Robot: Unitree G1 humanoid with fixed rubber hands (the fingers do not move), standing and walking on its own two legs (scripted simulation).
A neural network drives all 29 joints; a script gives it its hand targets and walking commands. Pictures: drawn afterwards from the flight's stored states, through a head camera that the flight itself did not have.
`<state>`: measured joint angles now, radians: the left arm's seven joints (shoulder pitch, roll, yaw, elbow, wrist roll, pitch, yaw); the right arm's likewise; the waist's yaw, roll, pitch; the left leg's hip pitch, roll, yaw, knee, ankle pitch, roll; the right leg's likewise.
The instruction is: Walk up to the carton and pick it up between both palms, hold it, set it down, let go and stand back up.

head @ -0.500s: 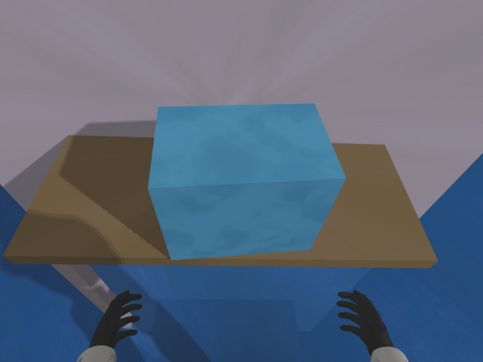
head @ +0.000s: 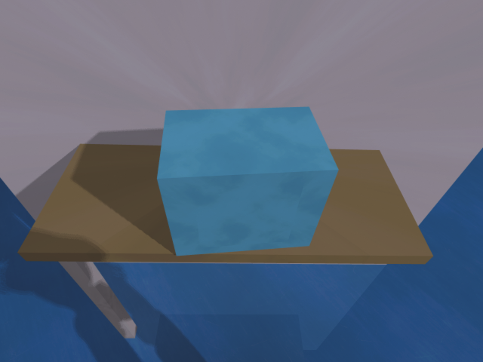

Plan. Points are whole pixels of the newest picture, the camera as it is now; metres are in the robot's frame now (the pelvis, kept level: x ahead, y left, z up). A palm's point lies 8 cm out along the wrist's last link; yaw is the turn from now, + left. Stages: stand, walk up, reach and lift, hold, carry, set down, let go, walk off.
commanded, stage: stand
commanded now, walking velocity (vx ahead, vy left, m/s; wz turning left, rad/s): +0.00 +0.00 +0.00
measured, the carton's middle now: (241, 182) +0.43 +0.00 +0.04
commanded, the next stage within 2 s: none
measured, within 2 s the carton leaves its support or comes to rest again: neither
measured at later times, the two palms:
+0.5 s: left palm out of the picture -0.06 +0.25 -0.14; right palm out of the picture -0.04 -0.26 -0.14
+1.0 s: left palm out of the picture -0.11 +0.22 -0.16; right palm out of the picture -0.05 -0.27 -0.16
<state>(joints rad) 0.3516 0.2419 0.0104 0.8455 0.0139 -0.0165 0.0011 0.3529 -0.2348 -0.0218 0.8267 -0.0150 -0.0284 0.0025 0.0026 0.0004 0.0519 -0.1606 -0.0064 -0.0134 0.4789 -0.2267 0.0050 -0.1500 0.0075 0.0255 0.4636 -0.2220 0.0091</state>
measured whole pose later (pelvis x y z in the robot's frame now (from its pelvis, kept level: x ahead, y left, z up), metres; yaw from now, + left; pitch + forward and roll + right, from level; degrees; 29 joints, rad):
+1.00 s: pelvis -0.08 -0.02 -0.03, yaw +1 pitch -5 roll +1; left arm 0.44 0.18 0.05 0.97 0.05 0.01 0.02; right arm 0.37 -0.21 -0.07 0.93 -0.04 0.05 -0.03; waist 0.04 0.01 -0.01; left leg -0.43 -0.01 -0.03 0.87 -0.45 -0.04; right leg -0.32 0.04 0.00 0.76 -0.34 -0.05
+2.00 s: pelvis +0.04 +0.00 -0.03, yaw -1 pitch -4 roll -1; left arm 0.16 0.25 0.01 0.79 0.01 0.07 0.03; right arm 0.25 -0.20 0.00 0.71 -0.04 0.00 -0.02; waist -0.01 -0.05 0.16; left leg -0.26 0.01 0.08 0.79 -0.46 0.05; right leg -0.42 -0.01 0.02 1.03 -0.57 0.02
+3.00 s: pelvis +0.00 -0.03 -0.02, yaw -4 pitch -4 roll +1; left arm 0.25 0.26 0.00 0.77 0.01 0.02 -0.02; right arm 0.33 -0.25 -0.03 0.71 -0.02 0.01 0.01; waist -0.01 -0.01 0.07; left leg -0.27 0.01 0.01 0.65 -0.31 -0.02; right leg -0.30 0.03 0.00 0.68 -0.31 -0.04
